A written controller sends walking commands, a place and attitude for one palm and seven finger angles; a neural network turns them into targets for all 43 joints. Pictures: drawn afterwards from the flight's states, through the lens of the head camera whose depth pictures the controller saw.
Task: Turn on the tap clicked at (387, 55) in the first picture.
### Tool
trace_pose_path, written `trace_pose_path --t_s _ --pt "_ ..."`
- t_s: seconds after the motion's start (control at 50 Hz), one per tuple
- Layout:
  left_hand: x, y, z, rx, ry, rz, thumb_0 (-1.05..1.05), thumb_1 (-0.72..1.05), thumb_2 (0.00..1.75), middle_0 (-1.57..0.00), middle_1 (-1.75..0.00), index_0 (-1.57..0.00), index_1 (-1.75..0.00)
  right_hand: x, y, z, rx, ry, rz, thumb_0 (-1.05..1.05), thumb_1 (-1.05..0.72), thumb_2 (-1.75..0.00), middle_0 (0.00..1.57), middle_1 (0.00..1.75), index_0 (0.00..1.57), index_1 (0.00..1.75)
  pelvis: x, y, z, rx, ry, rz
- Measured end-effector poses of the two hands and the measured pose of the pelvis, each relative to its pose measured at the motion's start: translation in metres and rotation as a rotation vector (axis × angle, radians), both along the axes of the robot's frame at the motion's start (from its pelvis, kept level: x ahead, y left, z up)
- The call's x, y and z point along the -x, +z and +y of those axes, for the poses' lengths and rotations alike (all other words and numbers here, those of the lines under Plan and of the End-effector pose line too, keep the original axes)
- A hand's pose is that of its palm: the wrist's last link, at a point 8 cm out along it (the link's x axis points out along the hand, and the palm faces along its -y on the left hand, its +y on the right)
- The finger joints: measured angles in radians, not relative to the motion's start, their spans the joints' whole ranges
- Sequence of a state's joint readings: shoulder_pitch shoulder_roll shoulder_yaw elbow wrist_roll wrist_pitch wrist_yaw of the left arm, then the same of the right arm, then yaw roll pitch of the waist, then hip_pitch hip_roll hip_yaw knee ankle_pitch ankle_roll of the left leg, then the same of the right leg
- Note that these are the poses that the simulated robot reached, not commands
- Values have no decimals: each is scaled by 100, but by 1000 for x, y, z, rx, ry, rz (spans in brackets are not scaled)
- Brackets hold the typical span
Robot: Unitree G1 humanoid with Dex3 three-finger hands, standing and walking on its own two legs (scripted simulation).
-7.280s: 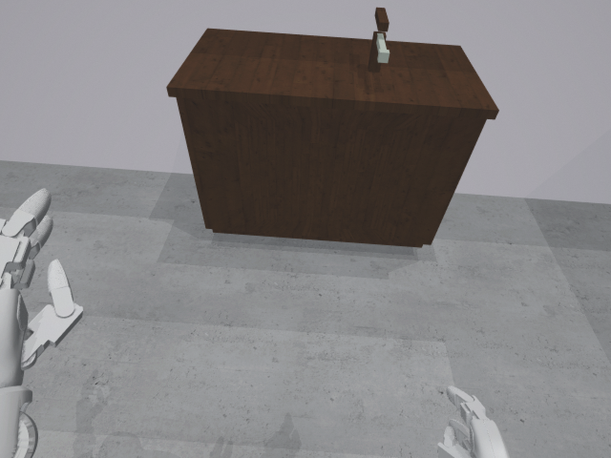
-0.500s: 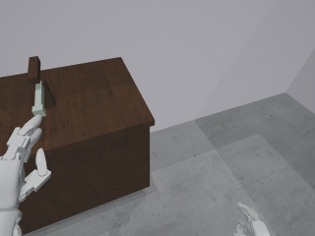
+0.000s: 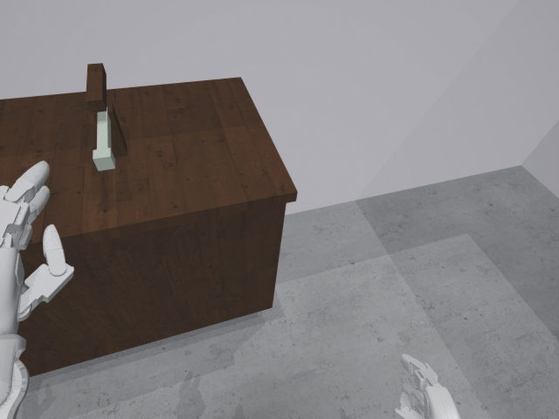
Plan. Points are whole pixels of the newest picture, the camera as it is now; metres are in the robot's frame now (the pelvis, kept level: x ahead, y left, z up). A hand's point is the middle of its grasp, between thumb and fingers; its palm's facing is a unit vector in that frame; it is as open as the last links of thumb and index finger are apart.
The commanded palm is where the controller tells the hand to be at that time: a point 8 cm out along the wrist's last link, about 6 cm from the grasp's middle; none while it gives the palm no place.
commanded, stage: come to a stop and stand still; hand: left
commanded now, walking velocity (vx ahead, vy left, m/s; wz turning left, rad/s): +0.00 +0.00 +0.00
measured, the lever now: (104, 159) +0.49 +0.36 +0.06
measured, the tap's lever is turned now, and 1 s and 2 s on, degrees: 0 0 0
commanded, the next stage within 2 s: look again from close up in 1.00 s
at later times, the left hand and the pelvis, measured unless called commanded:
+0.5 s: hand (63, 242) +0.25 +0.26 +0.16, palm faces +0.43 -0.83 -0.35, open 7.4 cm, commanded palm +0.19 +0.30 +0.17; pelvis +0.04 +0.01 +0.00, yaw +2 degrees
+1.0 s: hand (94, 215) +0.28 +0.25 +0.17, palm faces +0.40 -0.82 -0.40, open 7.4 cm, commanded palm +0.23 +0.28 +0.17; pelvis +0.08 +0.00 +0.00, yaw +2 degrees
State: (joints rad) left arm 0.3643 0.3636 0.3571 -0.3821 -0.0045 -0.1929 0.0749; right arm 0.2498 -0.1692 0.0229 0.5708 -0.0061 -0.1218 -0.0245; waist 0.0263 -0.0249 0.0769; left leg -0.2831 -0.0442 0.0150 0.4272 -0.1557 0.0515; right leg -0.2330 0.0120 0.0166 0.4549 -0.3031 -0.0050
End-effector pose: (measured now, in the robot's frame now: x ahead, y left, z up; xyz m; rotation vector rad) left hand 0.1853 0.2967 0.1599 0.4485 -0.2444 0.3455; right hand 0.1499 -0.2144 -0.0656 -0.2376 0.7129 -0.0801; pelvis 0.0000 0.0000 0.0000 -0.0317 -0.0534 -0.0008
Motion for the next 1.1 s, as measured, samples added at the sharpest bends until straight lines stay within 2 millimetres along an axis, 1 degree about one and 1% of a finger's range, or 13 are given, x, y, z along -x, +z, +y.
trace_pose_path --t_s 0.06,0.14,0.22,0.34,0.4,0.48,0.58,0.7,0.78,0.9,0.98,1.04,1.1 --pt "10 11 -2 -15 11 -49 2 89 90 -21 -31 -21 -30 -4 -4 6 -4 43 17 1 -90 -90 20 30 21 30 0 -1 0 -2 32 -4" --pt "23 23 -1 -53 28 -96 1 89 90 -21 -31 -21 -30 -17 -6 12 -9 87 15 1 -90 -90 20 30 21 30 -4 -2 1 2 67 -1" --pt "28 18 11 -43 62 -85 1 89 90 -21 -31 -21 -30 -34 -5 15 5 97 -16 1 -90 -90 21 30 21 30 -10 -5 7 21 57 6" --pt "6 -5 26 54 107 -46 1 89 90 -21 -31 -21 -30 -51 4 23 6 72 -66 1 -90 -90 20 30 21 30 -19 -5 15 3 46 -5" --pt "-7 -1 22 75 104 -44 1 90 90 -21 -31 -21 -30 -57 11 28 -7 77 -80 1 -90 -90 20 30 21 30 -25 0 15 -2 54 8" --pt "-17 13 9 9 47 -81 2 90 90 -21 -31 -21 -30 -66 11 30 -22 91 -90 1 -90 -90 20 30 21 30 -34 -2 12 -23 33 32" --pt "-31 23 4 -35 9 -63 1 89 90 -21 -31 -21 -30 -74 3 26 -27 73 -48 1 -90 -90 20 30 21 30 -47 0 14 -9 30 47" --pt "-48 6 14 -5 60 29 1 89 90 -21 -31 -21 -30 -81 -5 15 -20 26 -2 1 -90 -90 20 30 21 30 -64 1 12 -19 26 65" --pt "-56 -1 8 29 64 46 1 90 90 -21 -31 -21 -30 -88 -6 7 -3 18 9 1 -90 -90 20 30 21 30 -71 1 9 -23 33 66" --pt "-62 14 -10 -1 8 -14 2 89 90 -21 -31 -21 -30 -101 -1 -1 2 14 -21 1 -90 -90 20 30 21 30 -75 -1 3 -24 36 61" --pt "-58 24 -12 -37 7 -33 1 89 90 -21 -31 -21 -30 -106 2 -5 -11 4 -48 1 -90 -90 20 30 21 30 -76 -1 -2 -21 29 62" --pt "-53 22 -10 -32 33 -20 1 89 90 -21 -31 -21 -30 -106 3 -8 -18 -1 -56 1 -90 -90 20 30 21 30 -75 -1 -4 -19 26 62" --pt "-49 14 -9 2 63 5 1 89 90 -21 -31 -21 -30 -103 1 -10 -18 -1 -50 1 -90 -90 20 30 21 30 -74 0 -6 -18 26 60"
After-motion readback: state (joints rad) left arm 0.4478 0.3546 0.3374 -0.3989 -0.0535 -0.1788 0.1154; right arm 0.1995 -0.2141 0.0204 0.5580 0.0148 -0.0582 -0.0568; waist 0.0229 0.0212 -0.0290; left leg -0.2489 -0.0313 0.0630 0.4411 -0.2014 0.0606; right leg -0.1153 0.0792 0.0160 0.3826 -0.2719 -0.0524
